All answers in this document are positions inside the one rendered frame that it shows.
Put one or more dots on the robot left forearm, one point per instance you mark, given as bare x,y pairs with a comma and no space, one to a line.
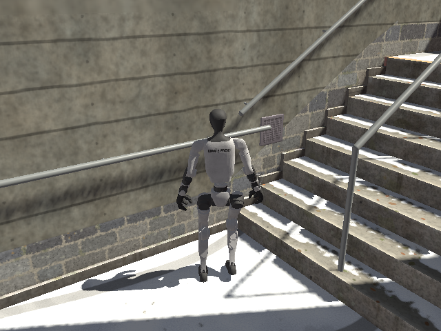
184,184

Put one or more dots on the left robot shin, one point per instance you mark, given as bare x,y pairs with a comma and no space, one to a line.
203,250

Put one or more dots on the left robot thigh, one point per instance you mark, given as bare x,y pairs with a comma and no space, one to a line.
204,202

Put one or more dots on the right robot hand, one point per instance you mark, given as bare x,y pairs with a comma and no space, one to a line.
257,194

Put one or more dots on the robot right forearm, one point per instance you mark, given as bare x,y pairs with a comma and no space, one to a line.
254,181

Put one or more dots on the left robot upper arm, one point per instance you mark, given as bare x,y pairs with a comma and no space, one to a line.
197,146

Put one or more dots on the right robot upper arm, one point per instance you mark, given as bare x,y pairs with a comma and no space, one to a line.
244,155

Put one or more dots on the left robot hand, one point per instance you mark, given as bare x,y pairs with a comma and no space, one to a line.
180,200

